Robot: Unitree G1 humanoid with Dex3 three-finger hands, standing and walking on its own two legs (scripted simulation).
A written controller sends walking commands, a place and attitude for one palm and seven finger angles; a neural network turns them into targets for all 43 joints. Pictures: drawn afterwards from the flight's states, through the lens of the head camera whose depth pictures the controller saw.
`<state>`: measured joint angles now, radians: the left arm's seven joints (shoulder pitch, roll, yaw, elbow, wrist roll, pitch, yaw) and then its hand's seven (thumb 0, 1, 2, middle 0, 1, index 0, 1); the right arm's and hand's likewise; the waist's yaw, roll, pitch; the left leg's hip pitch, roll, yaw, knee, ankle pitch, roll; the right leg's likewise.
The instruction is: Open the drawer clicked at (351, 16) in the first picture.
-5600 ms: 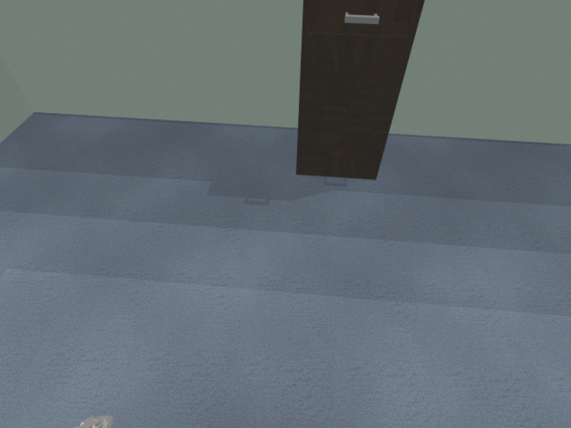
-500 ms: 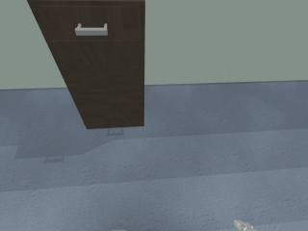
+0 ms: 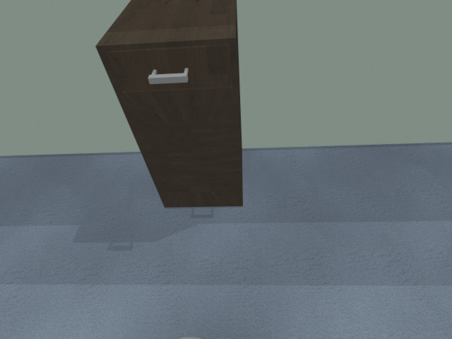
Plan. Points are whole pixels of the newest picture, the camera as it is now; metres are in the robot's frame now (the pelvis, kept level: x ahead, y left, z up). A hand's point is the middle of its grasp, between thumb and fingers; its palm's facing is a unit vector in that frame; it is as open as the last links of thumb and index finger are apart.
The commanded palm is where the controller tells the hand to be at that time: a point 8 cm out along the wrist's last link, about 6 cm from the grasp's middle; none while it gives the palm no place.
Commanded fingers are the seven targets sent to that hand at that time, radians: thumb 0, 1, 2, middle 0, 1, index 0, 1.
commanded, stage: take the last steps up to it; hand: left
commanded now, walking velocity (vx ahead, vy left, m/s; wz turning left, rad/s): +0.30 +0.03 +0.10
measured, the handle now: (169, 75) +0.86 +0.23 +0.03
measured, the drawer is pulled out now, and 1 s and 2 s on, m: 0.00 0.00 0.00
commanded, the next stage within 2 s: come to a stop and stand still in 1.00 s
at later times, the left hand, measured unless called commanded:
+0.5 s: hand out of the picture +0.01 +0.24 -0.18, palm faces +0.10 -0.99 -0.14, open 7.4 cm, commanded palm none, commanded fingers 0.00 0.90 0.90 -0.20 -0.30 -0.20 -0.30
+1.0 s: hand (162, 250) +0.35 +0.20 -0.17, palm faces +0.03 -0.98 -0.20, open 7.3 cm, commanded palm none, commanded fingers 0.00 0.90 0.90 -0.20 -0.30 -0.20 -0.30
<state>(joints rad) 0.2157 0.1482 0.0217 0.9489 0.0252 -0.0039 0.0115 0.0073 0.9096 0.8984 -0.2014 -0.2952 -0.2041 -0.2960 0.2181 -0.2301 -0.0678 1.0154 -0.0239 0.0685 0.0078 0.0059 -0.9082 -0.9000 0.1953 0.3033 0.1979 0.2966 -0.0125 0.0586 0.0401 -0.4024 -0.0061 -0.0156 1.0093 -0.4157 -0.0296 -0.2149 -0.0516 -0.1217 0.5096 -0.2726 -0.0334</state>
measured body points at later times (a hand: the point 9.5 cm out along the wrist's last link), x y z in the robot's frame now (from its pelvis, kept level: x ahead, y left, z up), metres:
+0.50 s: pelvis +0.07 +0.07 +0.00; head +0.07 +0.09 +0.45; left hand +0.00 +0.29 -0.16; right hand +0.10 -0.17 -0.14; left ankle +0.03 +0.15 -0.74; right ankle +0.07 -0.07 -0.67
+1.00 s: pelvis +0.26 +0.02 -0.01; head +0.29 +0.01 +0.44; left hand +0.35 +0.25 -0.15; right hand +0.22 -0.20 -0.17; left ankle +0.19 +0.15 -0.65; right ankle +0.32 -0.07 -0.74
